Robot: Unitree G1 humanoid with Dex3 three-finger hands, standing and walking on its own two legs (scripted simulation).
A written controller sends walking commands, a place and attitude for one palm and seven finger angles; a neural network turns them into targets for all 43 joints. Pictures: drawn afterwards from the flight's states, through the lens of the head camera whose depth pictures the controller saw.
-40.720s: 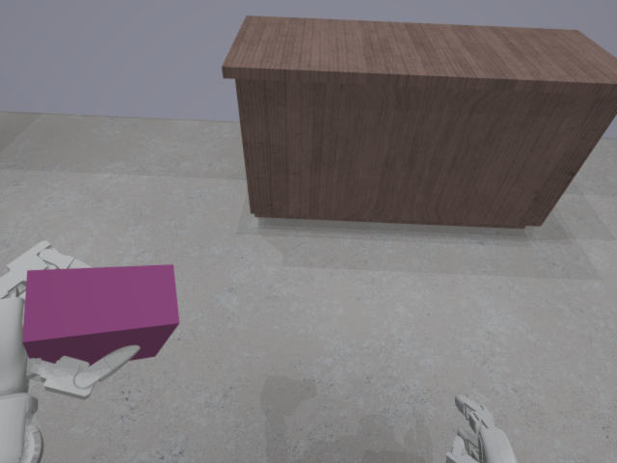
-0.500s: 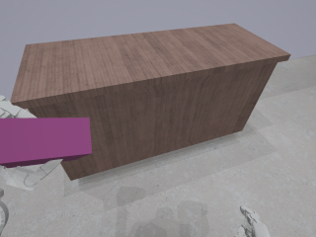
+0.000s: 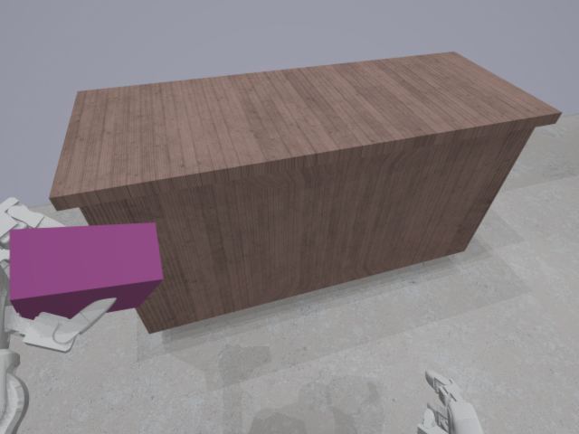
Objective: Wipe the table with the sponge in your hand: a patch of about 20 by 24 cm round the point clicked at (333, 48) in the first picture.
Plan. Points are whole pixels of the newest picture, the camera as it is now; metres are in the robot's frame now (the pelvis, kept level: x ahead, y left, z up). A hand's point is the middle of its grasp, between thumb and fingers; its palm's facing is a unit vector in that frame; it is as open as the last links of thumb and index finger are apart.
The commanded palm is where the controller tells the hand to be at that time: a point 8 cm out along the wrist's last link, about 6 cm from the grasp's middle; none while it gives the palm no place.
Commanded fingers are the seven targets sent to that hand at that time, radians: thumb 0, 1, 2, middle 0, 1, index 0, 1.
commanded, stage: stop stepping back and stand still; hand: left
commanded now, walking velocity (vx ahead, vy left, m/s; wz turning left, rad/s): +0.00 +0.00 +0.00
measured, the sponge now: (107, 274) +0.23 +0.21 +0.18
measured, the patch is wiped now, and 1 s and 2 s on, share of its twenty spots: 1.00 1.00 1.00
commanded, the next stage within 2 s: stand and wait in 0.46 s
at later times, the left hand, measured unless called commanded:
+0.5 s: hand (75, 249) +0.25 +0.25 +0.20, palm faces +0.40 -0.85 -0.33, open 9.7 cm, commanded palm +0.19 +0.29 +0.21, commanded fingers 0.00 0.10 1.30 -1.20 -1.60 -1.20 -1.60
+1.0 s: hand (81, 252) +0.25 +0.24 +0.19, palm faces +0.40 -0.85 -0.35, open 9.7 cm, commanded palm +0.19 +0.28 +0.21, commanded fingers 0.00 0.10 1.30 -1.20 -1.60 -1.20 -1.60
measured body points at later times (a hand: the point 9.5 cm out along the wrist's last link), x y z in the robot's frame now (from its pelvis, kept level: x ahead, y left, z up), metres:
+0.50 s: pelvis +0.03 +0.01 +0.01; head +0.03 +0.02 +0.46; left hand +0.22 +0.29 +0.21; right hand +0.21 -0.22 -0.06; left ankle +0.03 +0.11 -0.73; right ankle +0.05 -0.12 -0.73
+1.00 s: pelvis +0.03 +0.01 +0.01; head +0.02 +0.00 +0.46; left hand +0.22 +0.28 +0.21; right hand +0.20 -0.23 -0.07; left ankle +0.03 +0.11 -0.73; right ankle +0.05 -0.12 -0.73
